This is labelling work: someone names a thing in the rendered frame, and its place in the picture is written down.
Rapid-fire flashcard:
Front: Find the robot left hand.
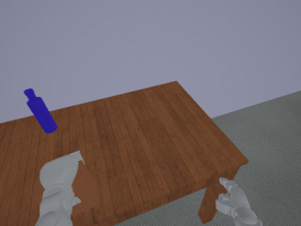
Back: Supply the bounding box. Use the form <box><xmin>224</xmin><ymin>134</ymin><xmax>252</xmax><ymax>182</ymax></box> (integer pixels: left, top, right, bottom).
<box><xmin>40</xmin><ymin>151</ymin><xmax>85</xmax><ymax>206</ymax></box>

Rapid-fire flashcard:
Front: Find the table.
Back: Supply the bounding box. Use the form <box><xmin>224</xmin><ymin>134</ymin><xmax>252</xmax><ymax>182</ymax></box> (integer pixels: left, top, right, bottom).
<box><xmin>0</xmin><ymin>81</ymin><xmax>249</xmax><ymax>226</ymax></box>

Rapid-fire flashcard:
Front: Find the robot right hand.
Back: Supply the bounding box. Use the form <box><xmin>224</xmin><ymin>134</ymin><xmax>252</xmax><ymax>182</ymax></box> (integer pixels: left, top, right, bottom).
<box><xmin>215</xmin><ymin>177</ymin><xmax>250</xmax><ymax>218</ymax></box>

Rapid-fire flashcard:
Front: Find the robot left forearm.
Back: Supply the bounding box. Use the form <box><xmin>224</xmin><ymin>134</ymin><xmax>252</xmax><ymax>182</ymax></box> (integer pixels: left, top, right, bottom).
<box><xmin>35</xmin><ymin>183</ymin><xmax>73</xmax><ymax>226</ymax></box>

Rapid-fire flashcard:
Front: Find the robot right forearm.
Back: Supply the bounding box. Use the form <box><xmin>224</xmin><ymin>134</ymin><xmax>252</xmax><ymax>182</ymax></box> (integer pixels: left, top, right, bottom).
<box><xmin>233</xmin><ymin>207</ymin><xmax>262</xmax><ymax>226</ymax></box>

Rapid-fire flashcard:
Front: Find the sponge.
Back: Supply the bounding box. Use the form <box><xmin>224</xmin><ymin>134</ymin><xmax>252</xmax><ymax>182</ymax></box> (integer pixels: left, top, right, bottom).
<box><xmin>32</xmin><ymin>160</ymin><xmax>100</xmax><ymax>218</ymax></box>

